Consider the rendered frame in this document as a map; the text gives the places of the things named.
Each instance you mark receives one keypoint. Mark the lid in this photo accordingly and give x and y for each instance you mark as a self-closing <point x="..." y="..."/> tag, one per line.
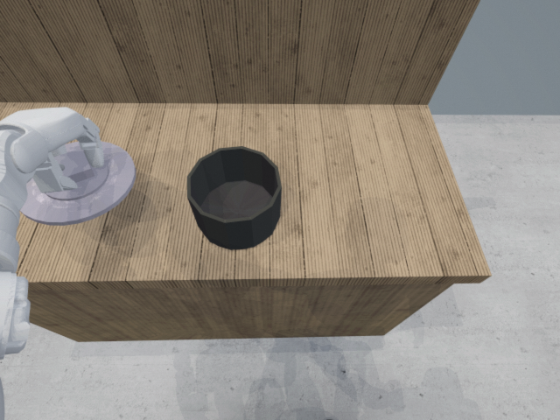
<point x="94" y="196"/>

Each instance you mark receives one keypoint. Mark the knob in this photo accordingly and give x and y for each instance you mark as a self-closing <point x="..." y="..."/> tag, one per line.
<point x="77" y="167"/>

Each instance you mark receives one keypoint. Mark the table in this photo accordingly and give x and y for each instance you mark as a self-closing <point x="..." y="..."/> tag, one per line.
<point x="335" y="93"/>

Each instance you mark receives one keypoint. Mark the pot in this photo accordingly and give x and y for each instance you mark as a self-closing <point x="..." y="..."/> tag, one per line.
<point x="235" y="197"/>

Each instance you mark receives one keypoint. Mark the left robot upper arm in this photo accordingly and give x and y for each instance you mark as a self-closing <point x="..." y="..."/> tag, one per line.
<point x="14" y="318"/>

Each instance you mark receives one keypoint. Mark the robot left forearm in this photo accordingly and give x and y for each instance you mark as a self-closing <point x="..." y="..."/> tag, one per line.
<point x="22" y="151"/>

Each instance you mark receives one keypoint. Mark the robot left hand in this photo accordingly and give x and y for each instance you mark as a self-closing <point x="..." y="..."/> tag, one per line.
<point x="59" y="126"/>

